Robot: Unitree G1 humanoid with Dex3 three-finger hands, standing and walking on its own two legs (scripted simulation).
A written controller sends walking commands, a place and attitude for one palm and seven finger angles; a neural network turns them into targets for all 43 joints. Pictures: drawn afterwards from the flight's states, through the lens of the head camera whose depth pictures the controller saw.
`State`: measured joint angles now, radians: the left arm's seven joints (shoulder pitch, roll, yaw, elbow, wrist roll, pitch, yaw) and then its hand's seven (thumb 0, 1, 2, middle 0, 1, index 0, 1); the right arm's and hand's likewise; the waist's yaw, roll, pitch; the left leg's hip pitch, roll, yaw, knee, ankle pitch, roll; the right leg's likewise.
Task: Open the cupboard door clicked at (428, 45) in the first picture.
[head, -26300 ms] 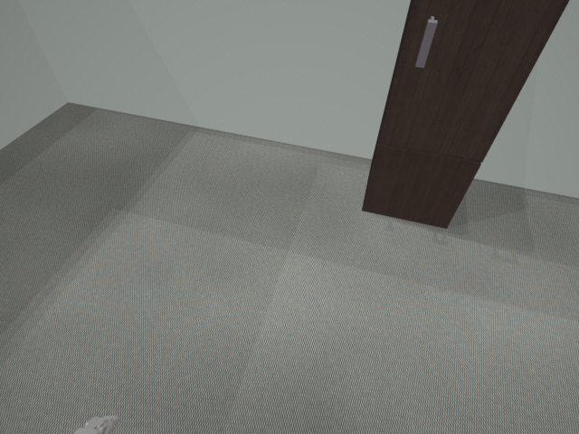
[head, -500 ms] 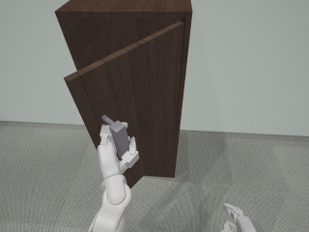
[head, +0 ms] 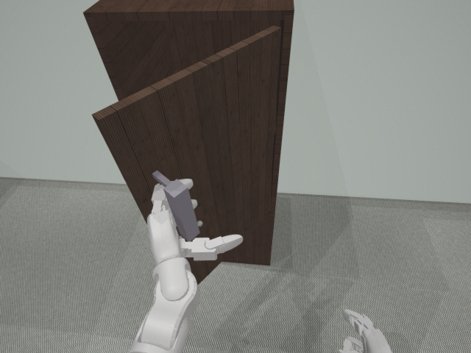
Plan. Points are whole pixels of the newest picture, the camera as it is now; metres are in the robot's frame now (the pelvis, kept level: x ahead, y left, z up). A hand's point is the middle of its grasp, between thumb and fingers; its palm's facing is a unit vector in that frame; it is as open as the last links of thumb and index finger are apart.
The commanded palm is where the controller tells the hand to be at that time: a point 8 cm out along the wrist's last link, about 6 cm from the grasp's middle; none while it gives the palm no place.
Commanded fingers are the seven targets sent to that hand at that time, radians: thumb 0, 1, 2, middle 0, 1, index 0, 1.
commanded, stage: open thumb and fingers to let go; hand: left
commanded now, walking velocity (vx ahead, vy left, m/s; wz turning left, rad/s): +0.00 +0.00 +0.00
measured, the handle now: (174, 205) +0.34 +0.12 +0.09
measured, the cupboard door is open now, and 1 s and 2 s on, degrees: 53 54 54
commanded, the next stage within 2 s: slide the hand sideways off the handle in 0.28 s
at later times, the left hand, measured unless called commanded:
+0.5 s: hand (194, 235) +0.29 +0.08 +0.08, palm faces +0.04 -0.99 -0.11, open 15.5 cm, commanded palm +0.27 +0.13 +0.08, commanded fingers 0.00 -0.50 0.30 -0.15 -0.30 -0.15 -0.30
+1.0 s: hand (172, 258) +0.25 +0.11 +0.08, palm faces -0.12 -0.99 +0.00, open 16.3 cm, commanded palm +0.22 +0.17 +0.08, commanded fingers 0.00 -0.50 0.30 -0.15 -0.30 -0.15 -0.30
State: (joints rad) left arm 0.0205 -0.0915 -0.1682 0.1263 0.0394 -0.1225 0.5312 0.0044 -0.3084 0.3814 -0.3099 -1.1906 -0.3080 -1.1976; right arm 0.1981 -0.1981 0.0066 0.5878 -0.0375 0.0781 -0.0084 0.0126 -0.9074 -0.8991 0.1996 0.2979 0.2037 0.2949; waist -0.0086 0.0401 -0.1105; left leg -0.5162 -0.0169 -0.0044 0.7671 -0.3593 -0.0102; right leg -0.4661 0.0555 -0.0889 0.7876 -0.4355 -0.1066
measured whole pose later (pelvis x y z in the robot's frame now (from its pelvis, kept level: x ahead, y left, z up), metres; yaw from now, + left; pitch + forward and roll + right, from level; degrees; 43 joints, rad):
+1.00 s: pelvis -0.01 +0.04 +0.00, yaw -2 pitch +5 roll +0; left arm 0.20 0.09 -0.19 -0.04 -0.08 -0.20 0.05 -0.01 -0.50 0.30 -0.16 -0.30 -0.15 -0.31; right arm 0.24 -0.22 0.04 0.49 0.02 -0.02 0.00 0.01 -0.91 -0.90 0.20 0.30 0.20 0.30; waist -0.01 0.04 -0.08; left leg -0.52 -0.03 0.04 0.82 -0.38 0.05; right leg -0.47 0.04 -0.05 0.81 -0.43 -0.05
